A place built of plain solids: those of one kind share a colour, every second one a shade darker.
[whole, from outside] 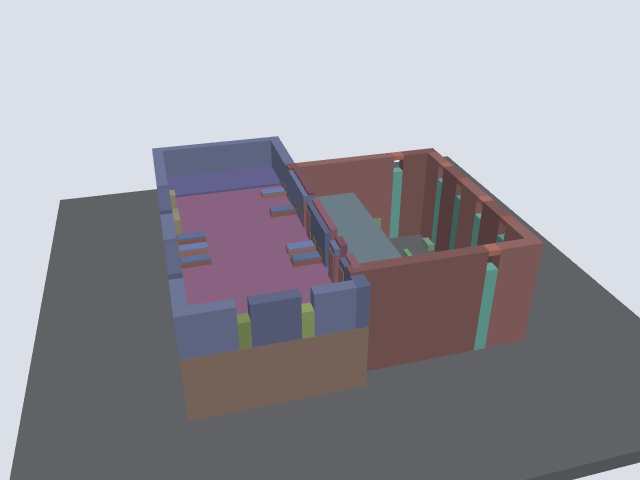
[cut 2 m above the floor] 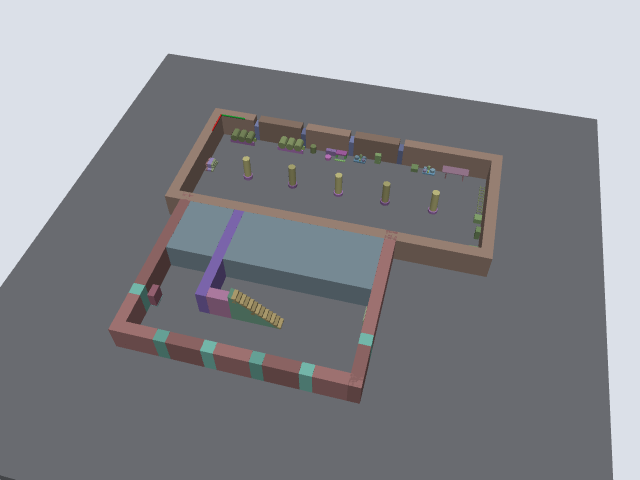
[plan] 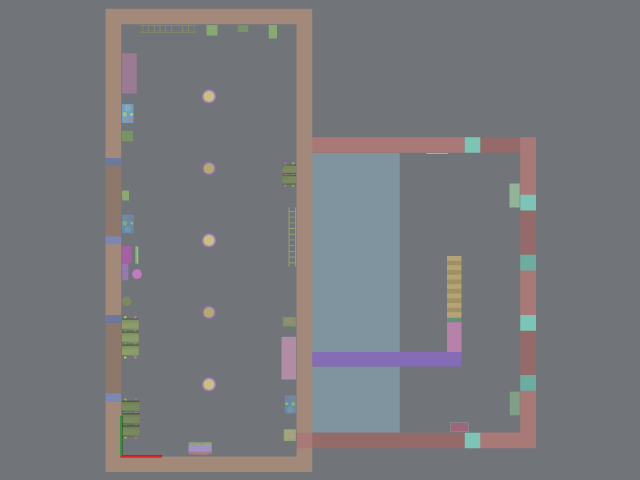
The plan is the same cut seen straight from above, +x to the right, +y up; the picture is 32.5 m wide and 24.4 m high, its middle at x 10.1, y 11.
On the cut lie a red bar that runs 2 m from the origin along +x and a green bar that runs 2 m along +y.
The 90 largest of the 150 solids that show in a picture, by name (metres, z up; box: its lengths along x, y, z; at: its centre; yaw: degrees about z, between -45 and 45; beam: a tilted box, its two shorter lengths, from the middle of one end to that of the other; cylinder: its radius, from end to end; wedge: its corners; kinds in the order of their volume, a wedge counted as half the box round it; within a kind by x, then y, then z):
{
 "floor_gallery_1": {"box": [4.45, 3.35, 5.03], "at": [11.93, 2.89, 2.21]},
 "floor_gallery_2": {"box": [4.45, 10.13, 5.03], "at": [11.93, 10.37, 2.21]},
 "wall_undercroft_1": {"box": [0.8, 3.6, 4.72], "at": [-0.4, 1.0, 2.06]},
 "wall_undercroft_2": {"box": [0.8, 3.59, 4.72], "at": [-0.4, 4.99, 2.06]},
 "wall_undercroft_3": {"box": [0.8, 3.59, 4.72], "at": [-0.4, 8.98, 2.06]},
 "wall_undercroft_4": {"box": [0.8, 3.59, 4.72], "at": [-0.4, 12.98, 2.06]},
 "wall_undercroft_5": {"box": [0.8, 7.59, 4.72], "at": [-0.4, 18.97, 2.06]},
 "wall_undercroft_6": {"box": [10.51, 0.8, 4.72], "at": [4.46, -0.4, 2.06]},
 "wall_undercroft_7": {"box": [10.51, 0.8, 4.72], "at": [4.46, 22.36, 2.06]},
 "wall_undercroft_8": {"box": [0.8, 23.56, 4.72], "at": [9.31, 10.98, 2.06]},
 "wall_vestibule_1": {"box": [0.8, 0.8, 7.73], "at": [9.31, 0.81, 3.56]},
 "wall_vestibule_2": {"box": [0.8, 0.8, 7.73], "at": [9.31, 15.83, 3.56]},
 "wall_vestibule_3": {"box": [8.54, 0.8, 7.73], "at": [13.18, 0.81, 3.56]},
 "wall_vestibule_4": {"box": [8.54, 0.8, 7.73], "at": [13.18, 15.83, 3.56]},
 "wall_vestibule_5": {"box": [2.83, 0.8, 7.73], "at": [19.67, 0.81, 3.56]},
 "wall_vestibule_6": {"box": [2.83, 0.8, 7.73], "at": [19.67, 15.83, 3.56]},
 "wall_vestibule_7": {"box": [0.8, 2.93, 7.73], "at": [20.68, 1.87, 3.56]},
 "wall_vestibule_8": {"box": [0.8, 2.26, 7.73], "at": [20.68, 5.26, 3.56]},
 "wall_vestibule_9": {"box": [0.8, 2.26, 7.73], "at": [20.68, 8.32, 3.56]},
 "wall_vestibule_10": {"box": [0.8, 2.26, 7.73], "at": [20.68, 11.38, 3.56]},
 "wall_vestibule_11": {"box": [0.8, 2.93, 7.73], "at": [20.68, 14.77, 3.56]},
 "wall_dorter_1": {"box": [0.8, 3.52, 2.8], "at": [-0.4, 0.96, 5.83]},
 "wall_dorter_2": {"box": [0.8, 3.44, 2.8], "at": [-0.4, 4.99, 5.83]},
 "wall_dorter_3": {"box": [0.8, 3.44, 2.8], "at": [-0.4, 8.98, 5.83]},
 "wall_dorter_4": {"box": [0.8, 3.44, 2.8], "at": [-0.4, 12.98, 5.83]},
 "wall_dorter_5": {"box": [0.8, 7.51, 2.8], "at": [-0.4, 19.0, 5.83]},
 "wall_dorter_6": {"box": [3.18, 0.8, 2.8], "at": [0.79, -0.4, 5.83]},
 "wall_dorter_7": {"box": [2.75, 0.8, 2.8], "at": [4.46, -0.4, 5.83]},
 "wall_dorter_8": {"box": [10.51, 0.8, 2.8], "at": [4.46, 22.36, 5.83]},
 "wall_dorter_9": {"box": [3.18, 0.8, 2.8], "at": [8.12, -0.4, 5.83]},
 "wall_dorter_10": {"box": [0.8, 3.21, 2.8], "at": [9.31, 0.81, 5.83]},
 "wall_dorter_11": {"box": [0.8, 1.1, 2.8], "at": [9.31, 3.91, 5.83]},
 "wall_dorter_12": {"box": [0.8, 4.48, 2.8], "at": [9.31, 7.65, 5.83]},
 "wall_dorter_13": {"box": [0.8, 11.92, 2.8], "at": [9.31, 16.8, 5.83]},
 "floor_dorter_1": {"box": [8.91, 21.96, 0.4], "at": [4.46, 10.98, 4.53]},
 "wall_vestibule_under_light_1": {"box": [0.8, 0.8, 6.38], "at": [17.85, 0.81, 2.89]},
 "wall_vestibule_under_light_2": {"box": [0.8, 0.8, 6.38], "at": [17.85, 15.83, 2.89]},
 "wall_vestibule_under_light_3": {"box": [0.8, 0.8, 6.38], "at": [20.68, 3.74, 2.89]},
 "wall_vestibule_under_light_4": {"box": [0.8, 0.8, 6.38], "at": [20.68, 6.79, 2.89]},
 "wall_vestibule_under_light_5": {"box": [0.8, 0.8, 6.38], "at": [20.68, 9.85, 2.89]},
 "wall_vestibule_under_light_6": {"box": [0.8, 0.8, 6.38], "at": [20.68, 12.9, 2.89]},
 "wall_wallhead_1": {"box": [0.45, 1.65, 3.0], "at": [9.48, 1.59, 5.93]},
 "wall_wallhead_2": {"box": [0.45, 1.1, 3.0], "at": [9.48, 3.91, 5.93]},
 "wall_wallhead_3": {"box": [0.45, 4.48, 3.0], "at": [9.48, 7.65, 5.93]},
 "wall_wallhead_4": {"box": [0.45, 5.04, 3.0], "at": [9.48, 13.36, 5.93]},
 "mass_under_upper_1": {"box": [7.59, 0.74, 2.73], "at": [13.5, 4.93, 1.06]},
 "floor_dais_1": {"box": [8.91, 3.66, 0.17], "at": [4.46, 20.13, 4.81]},
 "bed_frame_dorter_1": {"box": [1.94, 0.8, 0.3], "at": [1.0, 8.11, 4.88]},
 "bed_frame_dorter_2": {"box": [1.94, 0.81, 0.37], "at": [1.0, 9.54, 4.92]},
 "bed_frame_dorter_3": {"box": [1.95, 0.8, 0.36], "at": [1.01, 11.07, 4.91]},
 "bed_frame_dorter_4": {"box": [1.91, 0.82, 0.32], "at": [7.92, 16.63, 4.89]},
 "bed_frame_dorter_5": {"box": [1.91, 0.84, 0.37], "at": [7.93, 6.37, 4.92]},
 "bed_frame_dorter_6": {"box": [1.9, 0.86, 0.37], "at": [7.93, 7.8, 4.92]},
 "bed_frame_dorter_7": {"box": [1.86, 0.79, 0.36], "at": [7.95, 13.38, 4.91]},
 "fill_under_steps_1": {"wedge": [[16.56, 6.82, -0.3], [16.56, 6.82, 2.51], [16.56, 10.42, -0.3], [16.56, 10.42, -0.24], [17.3, 6.82, -0.3], [17.3, 6.82, 2.51], [17.3, 10.42, -0.3], [17.3, 10.42, -0.24]]},
 "mass_under_head_1": {"box": [0.74, 1.53, 2.73], "at": [16.93, 6.07, 1.06]},
 "pier_undercroft_1": {"cylinder": 0.27, "from": [4.46, 3.66, 0.3], "to": [4.46, 3.66, 2.39]},
 "pier_undercroft_2": {"cylinder": 0.27, "from": [4.46, 7.32, 0.25], "to": [4.46, 7.32, 2.39]},
 "pier_undercroft_3": {"cylinder": 0.27, "from": [4.46, 10.98, 0.25], "to": [4.46, 10.98, 2.39]},
 "pier_undercroft_4": {"cylinder": 0.27, "from": [4.46, 14.64, 0.24], "to": [4.46, 14.64, 2.39]},
 "pier_undercroft_5": {"cylinder": 0.27, "from": [4.46, 18.3, 0.24], "to": [4.46, 18.3, 2.39]},
 "wall_undercroft_under_light_1": {"box": [0.8, 0.4, 1.75], "at": [-0.4, 3.0, 0.57]},
 "wall_undercroft_under_light_2": {"box": [0.8, 0.4, 1.75], "at": [-0.4, 6.99, 0.57]},
 "wall_undercroft_under_light_3": {"box": [0.8, 0.4, 1.75], "at": [-0.4, 10.98, 0.57]},
 "wall_undercroft_under_light_4": {"box": [0.8, 0.4, 1.75], "at": [-0.4, 14.97, 0.57]},
 "wall_dorter_under_light_1": {"box": [0.7, 0.8, 1.75], "at": [2.73, -0.4, 5.3]},
 "wall_dorter_under_light_2": {"box": [0.7, 0.8, 1.75], "at": [6.18, -0.4, 5.3]},
 "wall_vestibule_over_light_1": {"box": [0.8, 0.8, 0.35], "at": [17.85, 0.81, 7.25]},
 "wall_vestibule_over_light_2": {"box": [0.8, 0.8, 0.35], "at": [17.85, 15.83, 7.25]},
 "wall_vestibule_over_light_3": {"box": [0.8, 0.8, 0.35], "at": [20.68, 3.74, 7.25]},
 "wall_vestibule_over_light_4": {"box": [0.8, 0.8, 0.35], "at": [20.68, 6.79, 7.25]},
 "wall_vestibule_over_light_5": {"box": [0.8, 0.8, 0.35], "at": [20.68, 9.85, 7.25]},
 "wall_vestibule_over_light_6": {"box": [0.8, 0.8, 0.35], "at": [20.68, 12.9, 7.25]},
 "jamb_wall_head_1": {"box": [0.8, 0.35, 2.05], "at": [9.31, 3.54, 5.75]},
 "jamb_wall_head_2": {"box": [0.8, 0.35, 2.05], "at": [9.31, 11.02, 5.75]},
 "parapet_gallery_1": {"box": [0.3, 3.36, 1.05], "at": [14.01, 2.89, 5.25]},
 "aumbry_carcase_dorter_1": {"box": [0.41, 1.01, 1.11], "at": [0.24, 16.67, 5.38]},
 "aumbry_carcase_dorter_2": {"box": [0.44, 1.02, 1.15], "at": [0.26, 12.55, 5.39]},
 "bed_pallet_dorter_1": {"box": [1.82, 0.74, 0.11], "at": [1.03, 8.11, 5.09]},
 "bed_pallet_dorter_2": {"box": [1.82, 0.75, 0.11], "at": [1.03, 9.54, 5.16]},
 "bed_pallet_dorter_3": {"box": [1.83, 0.74, 0.11], "at": [1.04, 11.07, 5.14]},
 "bed_pallet_dorter_4": {"box": [1.79, 0.76, 0.11], "at": [7.89, 16.63, 5.11]},
 "bed_pallet_dorter_5": {"box": [1.79, 0.78, 0.11], "at": [7.9, 6.37, 5.16]},
 "bed_pallet_dorter_6": {"box": [1.78, 0.8, 0.11], "at": [7.9, 7.8, 5.16]},
 "chest_vestibule_1": {"box": [0.51, 1.21, 0.6], "at": [19.99, 13.26, 0.25]},
 "chest_vestibule_2": {"box": [0.51, 1.2, 0.55], "at": [20.0, 2.69, 0.23]},
 "aumbry_carcase_vestibule_1": {"box": [0.92, 0.46, 1.11], "at": [17.19, 1.48, 0.65]},
 "crate_undercroft_1": {"box": [0.57, 0.54, 0.47], "at": [4.61, 21.66, 0.18]},
 "crate_undercroft_2": {"box": [0.67, 0.49, 0.45], "at": [8.54, 6.84, 0.17]},
 "crate_undercroft_3": {"box": [0.62, 0.6, 0.38], "at": [8.57, 1.08, 0.14]}
}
